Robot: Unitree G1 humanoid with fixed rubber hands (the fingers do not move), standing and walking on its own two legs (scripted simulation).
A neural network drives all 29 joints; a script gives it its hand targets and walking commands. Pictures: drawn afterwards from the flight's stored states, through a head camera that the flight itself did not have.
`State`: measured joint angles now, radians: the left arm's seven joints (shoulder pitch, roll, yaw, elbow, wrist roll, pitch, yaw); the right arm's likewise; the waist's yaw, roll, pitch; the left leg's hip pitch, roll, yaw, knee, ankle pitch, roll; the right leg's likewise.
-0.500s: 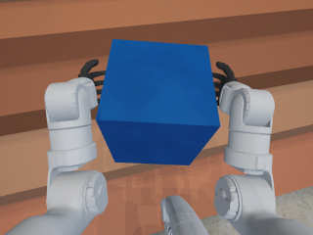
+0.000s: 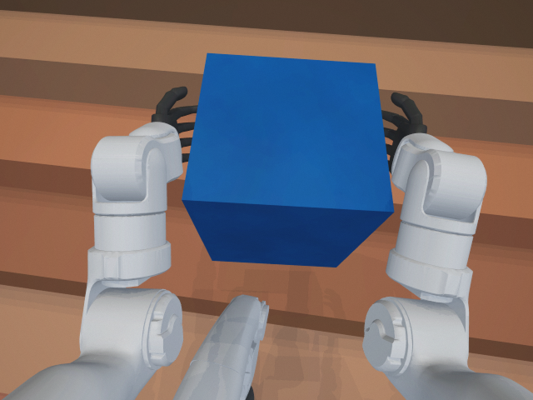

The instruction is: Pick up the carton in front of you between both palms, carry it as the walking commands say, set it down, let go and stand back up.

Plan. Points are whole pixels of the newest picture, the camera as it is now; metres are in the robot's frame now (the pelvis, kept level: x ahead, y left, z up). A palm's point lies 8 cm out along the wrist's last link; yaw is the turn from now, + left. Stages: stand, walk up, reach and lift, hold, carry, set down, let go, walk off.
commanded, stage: carry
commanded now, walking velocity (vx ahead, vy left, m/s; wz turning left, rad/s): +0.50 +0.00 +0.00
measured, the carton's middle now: (281, 176) +0.40 +0.07 +0.09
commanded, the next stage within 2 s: none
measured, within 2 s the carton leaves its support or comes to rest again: neither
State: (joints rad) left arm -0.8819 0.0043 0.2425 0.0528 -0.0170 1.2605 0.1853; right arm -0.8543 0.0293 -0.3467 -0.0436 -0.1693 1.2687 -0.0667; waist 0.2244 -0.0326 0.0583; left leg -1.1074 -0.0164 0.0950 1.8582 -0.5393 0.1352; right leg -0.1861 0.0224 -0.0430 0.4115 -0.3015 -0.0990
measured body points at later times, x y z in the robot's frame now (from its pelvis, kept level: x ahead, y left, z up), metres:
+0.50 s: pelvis +0.30 -0.01 +0.16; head +0.30 +0.01 +0.61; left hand +0.72 +0.08 +0.36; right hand +0.67 -0.22 +0.38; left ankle +0.22 +0.10 -0.58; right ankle +0.41 -0.15 -0.31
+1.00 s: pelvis +0.58 -0.08 +0.32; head +0.61 -0.09 +0.77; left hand +0.97 +0.09 +0.51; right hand +1.00 -0.21 +0.51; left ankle +0.64 +0.04 -0.13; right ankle +0.54 -0.17 -0.42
